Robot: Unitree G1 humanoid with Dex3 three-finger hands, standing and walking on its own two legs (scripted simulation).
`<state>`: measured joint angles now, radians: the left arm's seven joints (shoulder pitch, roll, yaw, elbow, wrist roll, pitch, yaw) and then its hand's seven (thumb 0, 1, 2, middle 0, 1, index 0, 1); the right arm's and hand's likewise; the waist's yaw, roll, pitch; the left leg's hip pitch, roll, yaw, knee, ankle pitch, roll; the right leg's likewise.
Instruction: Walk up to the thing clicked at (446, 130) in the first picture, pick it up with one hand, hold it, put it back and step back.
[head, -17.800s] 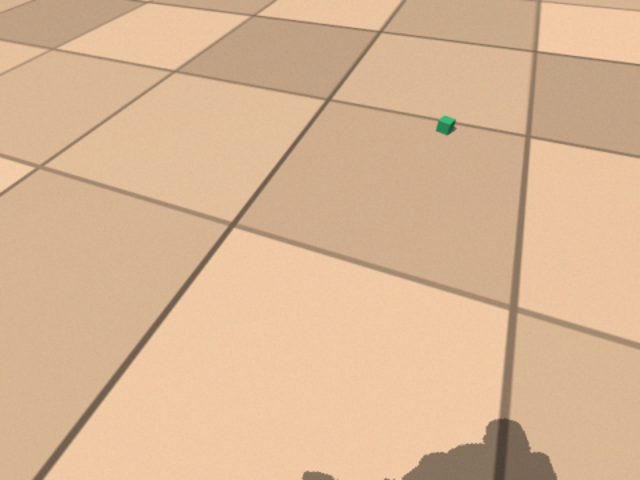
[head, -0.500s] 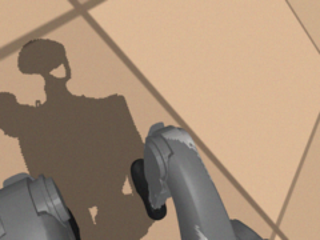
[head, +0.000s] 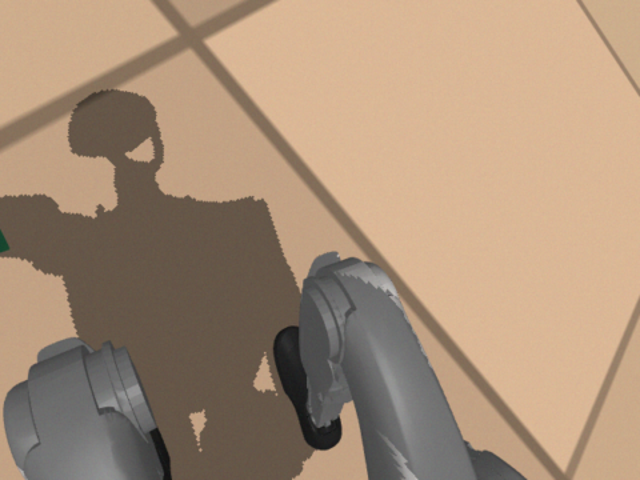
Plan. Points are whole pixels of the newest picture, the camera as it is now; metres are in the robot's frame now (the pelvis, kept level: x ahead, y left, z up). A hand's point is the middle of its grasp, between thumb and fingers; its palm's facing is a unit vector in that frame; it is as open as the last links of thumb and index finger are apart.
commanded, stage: settle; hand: left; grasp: from above
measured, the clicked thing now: out of the picture +0.46 +0.31 -0.26
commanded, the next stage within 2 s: lift in 0.60 s
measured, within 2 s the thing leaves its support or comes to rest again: neither
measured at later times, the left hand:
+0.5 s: hand out of the picture +0.44 +0.31 -0.13, palm faces -0.43 -0.10 -0.90, open 10.1 cm
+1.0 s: hand out of the picture +0.43 +0.32 -0.06, palm faces -0.44 -0.11 -0.89, open 10.0 cm
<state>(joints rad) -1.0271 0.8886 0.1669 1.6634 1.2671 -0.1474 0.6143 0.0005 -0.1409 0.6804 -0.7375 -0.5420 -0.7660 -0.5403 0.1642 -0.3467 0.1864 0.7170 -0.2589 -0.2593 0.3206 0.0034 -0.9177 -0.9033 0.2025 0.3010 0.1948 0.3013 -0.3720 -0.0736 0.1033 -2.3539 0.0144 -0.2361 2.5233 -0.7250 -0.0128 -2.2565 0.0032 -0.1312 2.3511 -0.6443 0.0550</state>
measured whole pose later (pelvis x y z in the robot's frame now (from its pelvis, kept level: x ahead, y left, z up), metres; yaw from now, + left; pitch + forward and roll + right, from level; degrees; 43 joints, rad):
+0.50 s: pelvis -0.01 -0.01 +0.02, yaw +5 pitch +33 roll -8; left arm -1.01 0.71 0.05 1.48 1.22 -0.14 0.37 0.00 -0.13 0.67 -0.74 -0.49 -0.77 -0.53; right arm 0.15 -0.31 0.08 0.72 -0.15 -0.12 0.24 0.00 -0.91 -0.90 0.20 0.30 0.19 0.30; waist -0.27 0.02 -0.04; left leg -2.31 0.01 -0.15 2.40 -0.68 -0.02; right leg -2.25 -0.02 -0.07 2.30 -0.63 0.03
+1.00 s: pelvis -0.01 -0.01 +0.07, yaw +7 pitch +36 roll -7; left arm -0.91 0.63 0.03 1.27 1.16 -0.09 0.23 0.00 -0.08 0.58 -0.75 -0.51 -0.77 -0.48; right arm 0.22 -0.28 0.01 0.72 -0.08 -0.02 0.15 0.01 -0.91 -0.90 0.20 0.30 0.20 0.30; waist -0.21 0.05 -0.13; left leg -2.21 0.01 -0.11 2.25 -0.67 0.00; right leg -2.16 -0.04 -0.04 2.17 -0.64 0.04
